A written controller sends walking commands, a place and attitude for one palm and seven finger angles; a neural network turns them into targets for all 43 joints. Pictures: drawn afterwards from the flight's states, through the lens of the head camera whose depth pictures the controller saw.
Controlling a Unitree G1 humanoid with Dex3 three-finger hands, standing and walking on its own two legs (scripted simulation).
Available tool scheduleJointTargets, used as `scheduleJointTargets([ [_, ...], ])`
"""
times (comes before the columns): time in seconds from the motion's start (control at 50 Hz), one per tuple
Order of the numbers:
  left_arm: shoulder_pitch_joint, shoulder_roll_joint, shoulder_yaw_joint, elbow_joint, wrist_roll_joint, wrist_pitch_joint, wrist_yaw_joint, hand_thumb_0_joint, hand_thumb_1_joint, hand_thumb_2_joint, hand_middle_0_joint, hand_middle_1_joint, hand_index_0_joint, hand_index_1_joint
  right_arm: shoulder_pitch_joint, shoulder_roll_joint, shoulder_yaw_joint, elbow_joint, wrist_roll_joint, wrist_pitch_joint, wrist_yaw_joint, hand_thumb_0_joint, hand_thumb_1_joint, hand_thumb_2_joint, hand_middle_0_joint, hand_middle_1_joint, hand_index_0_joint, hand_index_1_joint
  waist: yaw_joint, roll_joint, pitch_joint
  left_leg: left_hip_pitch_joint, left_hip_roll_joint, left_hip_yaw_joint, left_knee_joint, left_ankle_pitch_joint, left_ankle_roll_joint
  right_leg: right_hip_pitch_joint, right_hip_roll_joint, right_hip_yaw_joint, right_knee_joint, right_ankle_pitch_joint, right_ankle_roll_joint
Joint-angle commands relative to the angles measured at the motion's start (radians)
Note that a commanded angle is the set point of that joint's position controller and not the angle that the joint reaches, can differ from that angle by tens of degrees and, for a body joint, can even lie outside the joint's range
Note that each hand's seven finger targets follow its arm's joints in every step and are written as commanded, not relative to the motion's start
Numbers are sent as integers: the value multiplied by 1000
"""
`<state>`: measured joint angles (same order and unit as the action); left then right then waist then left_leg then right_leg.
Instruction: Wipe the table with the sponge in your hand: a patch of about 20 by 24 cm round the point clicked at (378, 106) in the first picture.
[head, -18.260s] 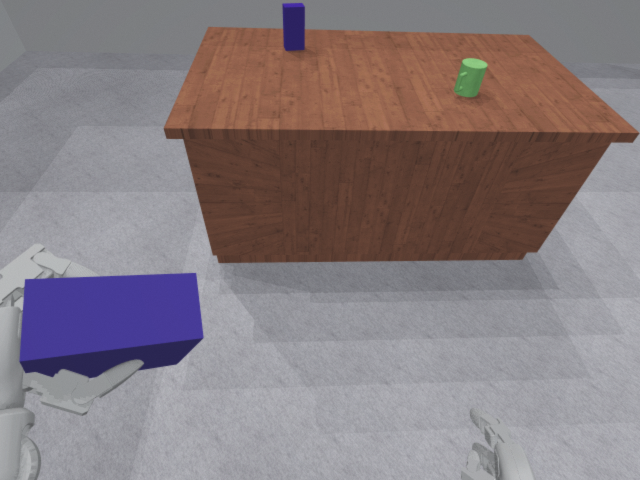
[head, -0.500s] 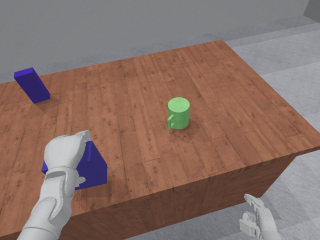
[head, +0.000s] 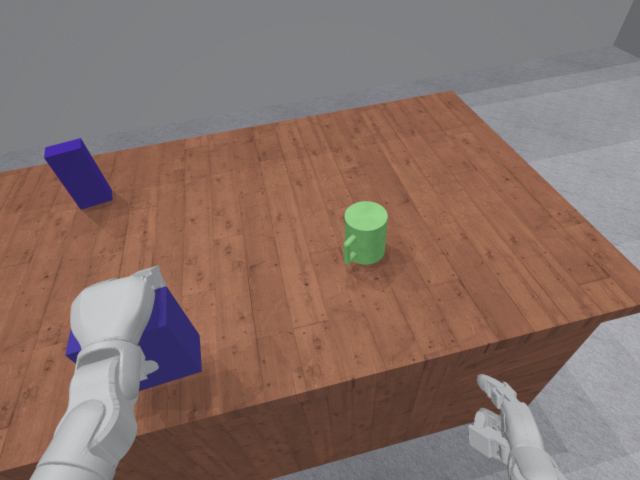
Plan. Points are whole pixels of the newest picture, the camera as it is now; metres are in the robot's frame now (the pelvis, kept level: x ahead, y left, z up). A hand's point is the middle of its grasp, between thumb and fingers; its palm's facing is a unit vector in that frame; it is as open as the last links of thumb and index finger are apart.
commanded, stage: move the sponge above the wiping area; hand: left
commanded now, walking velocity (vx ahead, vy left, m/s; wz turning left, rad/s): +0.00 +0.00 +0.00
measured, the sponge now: (148, 351) +0.26 +0.30 -0.01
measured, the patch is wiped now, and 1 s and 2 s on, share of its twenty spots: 0.00 0.00 0.00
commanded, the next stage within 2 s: lower the sponge onto the table in 1.56 s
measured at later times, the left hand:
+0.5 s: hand (141, 343) +0.25 +0.28 +0.03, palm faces -0.05 -0.08 -1.00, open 10.2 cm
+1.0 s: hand (155, 351) +0.25 +0.27 +0.02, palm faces -0.14 -0.10 -0.98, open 10.2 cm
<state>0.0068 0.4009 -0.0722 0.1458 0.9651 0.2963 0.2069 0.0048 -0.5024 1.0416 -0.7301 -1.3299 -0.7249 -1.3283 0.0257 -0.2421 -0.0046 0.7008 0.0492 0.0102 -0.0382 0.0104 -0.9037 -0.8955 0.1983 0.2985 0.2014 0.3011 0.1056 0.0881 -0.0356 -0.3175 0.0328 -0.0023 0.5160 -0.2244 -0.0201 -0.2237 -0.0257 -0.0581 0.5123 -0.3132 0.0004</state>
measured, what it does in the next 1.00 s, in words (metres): stands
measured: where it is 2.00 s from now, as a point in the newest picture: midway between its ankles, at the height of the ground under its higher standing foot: outside the picture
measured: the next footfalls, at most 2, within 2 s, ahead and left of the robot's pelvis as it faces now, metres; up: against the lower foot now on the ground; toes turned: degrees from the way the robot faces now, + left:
none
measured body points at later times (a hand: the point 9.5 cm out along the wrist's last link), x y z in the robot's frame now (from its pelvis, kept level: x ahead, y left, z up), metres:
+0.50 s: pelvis +0.00 +0.00 +0.00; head +0.00 -0.03 +0.45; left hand +0.25 +0.28 +0.09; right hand +0.22 -0.22 -0.10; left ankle +0.03 +0.13 -0.74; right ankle -0.03 -0.12 -0.74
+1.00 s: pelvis +0.00 +0.00 +0.00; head +0.01 -0.04 +0.45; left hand +0.25 +0.27 +0.07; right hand +0.23 -0.22 -0.09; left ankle +0.03 +0.13 -0.74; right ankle -0.03 -0.12 -0.74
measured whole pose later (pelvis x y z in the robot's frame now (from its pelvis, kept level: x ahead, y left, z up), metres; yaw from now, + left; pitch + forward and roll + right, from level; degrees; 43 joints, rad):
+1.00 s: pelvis +0.00 +0.00 +0.00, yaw +0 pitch +2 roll +0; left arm 0.04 0.40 -0.12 0.16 0.96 0.29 0.10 0.00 -0.50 1.05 -0.73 -1.33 -0.72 -1.33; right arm 0.05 -0.27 0.00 0.67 0.05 0.02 -0.05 0.01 -0.90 -0.90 0.20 0.30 0.20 0.30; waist 0.09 0.08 -0.02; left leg -0.32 0.03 -0.01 0.51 -0.22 -0.02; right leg -0.22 -0.02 -0.06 0.51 -0.31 0.00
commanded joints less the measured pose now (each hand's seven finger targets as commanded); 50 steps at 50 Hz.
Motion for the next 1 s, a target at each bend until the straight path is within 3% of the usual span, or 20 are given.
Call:
scheduleJointTargets([
  [0.0,-167,148,17,-115,10,50,-42,0,100,1300,-1200,-1600,-1200,-1600,-165,-127,-24,-179,10,-38,-13,0,-900,-900,200,300,200,300,-15,-97,-136,139,-54,1,-54,161,59,-28,34,10,-103,222,-33],
  [0.08,-273,189,36,-208,37,-31,-69,0,100,1300,-1200,-1600,-1200,-1600,-145,-122,-21,-192,-4,-47,-20,0,-900,-900,200,300,200,300,-17,-60,-216,180,-62,-10,-40,173,67,-29,40,9,-93,222,-41],
  [0.12,-306,246,95,-284,50,-91,-42,0,100,1300,-1200,-1600,-1200,-1600,-132,-118,-28,-193,-16,-58,-26,0,-900,-900,200,300,200,300,-13,0,-240,211,-53,-19,-37,182,64,-36,49,27,-90,212,-52],
  [0.18,-301,240,127,-307,81,-144,21,0,100,1300,-1200,-1600,-1200,-1600,-108,-110,-38,-178,-31,-71,-27,0,-900,-900,200,300,200,300,-4,30,-279,244,-49,-19,-15,270,57,-43,45,20,-75,277,-62],
  [0.22,-223,277,199,-274,73,-121,61,0,100,1300,-1200,-1600,-1200,-1600,-106,-118,-50,-166,-29,-66,-22,0,-900,-900,200,300,200,300,13,28,-278,238,-39,-21,-20,289,50,-20,52,38,-77,299,-67],
  [0.26,-229,212,155,-215,58,-78,83,0,100,1300,-1200,-1600,-1200,-1600,-118,-112,-49,-161,-17,-60,-16,0,-900,-900,200,300,200,300,5,-12,-238,205,-32,-8,-25,267,44,-32,44,16,-76,283,-58],
  [0.32,-156,188,147,-140,22,9,73,0,100,1300,-1200,-1600,-1200,-1600,-157,-127,-44,-160,-2,-49,-4,0,-900,-900,200,300,200,300,18,-62,-212,175,-33,-9,-56,232,40,-2,46,13,-88,257,-53],
  [0.38,-140,127,36,-140,12,61,15,0,100,1300,-1200,-1600,-1200,-1600,-181,-130,-30,-176,8,-38,-1,0,-900,-900,200,300,200,300,6,-78,-197,152,-46,-5,-62,198,47,0,37,-2,-93,240,-40],
  [0.4,-137,109,4,-151,5,63,-5,0,100,1300,-1200,-1600,-1200,-1600,-174,-127,-32,-186,11,-40,-3,0,-900,-900,200,300,200,300,-4,-85,-176,150,-47,0,-62,178,55,-8,37,1,-96,222,-37],
  [0.48,-223,163,12,-231,29,0,-50,0,100,1300,-1200,-1600,-1200,-1600,-153,-125,-25,-194,1,-50,-13,0,-900,-900,200,300,200,300,-17,-73,-199,171,-56,-12,-47,161,67,-29,40,6,-97,205,-40],
  [0.52,-246,250,98,-285,39,-55,-33,0,100,1300,-1200,-1600,-1200,-1600,-136,-125,-31,-191,-11,-58,-24,0,-900,-900,200,300,200,300,-12,-50,-214,194,-52,-20,-40,158,66,-33,49,32,-101,189,-47],
  [0.6,-333,247,126,-269,87,-120,46,0,100,1300,-1200,-1600,-1200,-1600,-114,-111,-41,-161,-24,-71,-33,0,-900,-900,200,300,200,300,-14,5,-222,230,-44,-15,-23,206,57,-71,48,27,-90,215,-59],
  [0.62,-329,264,156,-266,84,-111,64,0,100,1300,-1200,-1600,-1200,-1600,-119,-114,-42,-156,-22,-72,-31,0,-900,-900,200,300,200,300,-7,29,-228,236,-42,-24,-32,205,52,-62,55,39,-94,211,-66],
  [0.7,-262,184,118,-161,43,-31,89,0,100,1300,-1200,-1600,-1200,-1600,-139,-114,-45,-147,-8,-63,-19,0,-900,-900,200,300,200,300,6,-20,-232,209,-37,0,-37,239,46,-22,43,14,-87,269,-54],
  [0.72,-214,199,146,-125,28,2,81,0,100,1300,-1200,-1600,-1200,-1600,-157,-122,-43,-145,-3,-57,-15,0,-900,-900,200,300,200,300,15,-38,-226,199,-38,-5,-51,222,43,-2,46,21,-97,253,-55],
  [0.74,-221,157,90,-104,23,33,61,0,100,1300,-1200,-1600,-1200,-1600,-173,-122,-31,-153,1,-50,-14,0,-900,-900,200,300,200,300,14,-77,-224,181,-45,3,-53,213,45,4,39,9,-100,258,-44],
  [0.78,-182,148,55,-66,9,76,21,0,100,1300,-1200,-1600,-1200,-1600,-183,-129,-25,-162,10,-40,-11,0,-900,-900,200,300,200,300,9,-118,-174,150,-50,5,-60,187,50,5,34,11,-107,255,-36],
  [0.84,-163,148,18,-93,11,93,-49,0,100,1300,-1200,-1600,-1200,-1600,-187,-134,-14,-191,14,-29,-9,0,-900,-900,200,300,200,300,2,-110,-169,139,-63,4,-57,164,60,13,33,12,-103,243,-33],
  [0.9,-223,191,37,-188,24,20,-78,0,100,1300,-1200,-1600,-1200,-1600,-159,-130,-22,-202,2,-36,-19,0,-900,-900,200,300,200,300,-14,-84,-194,166,-66,7,-35,179,69,-7,35,23,-97,261,-34],
  [0.98,-276,268,136,-313,58,-122,-23,0,100,1300,-1200,-1600,-1200,-1600,-110,-117,-35,-188,-24,-64,-30,0,-900,-900,200,300,200,300,-7,-20,-259,232,-59,-5,-6,259,70,-24,41,30,-84,317,-52],
])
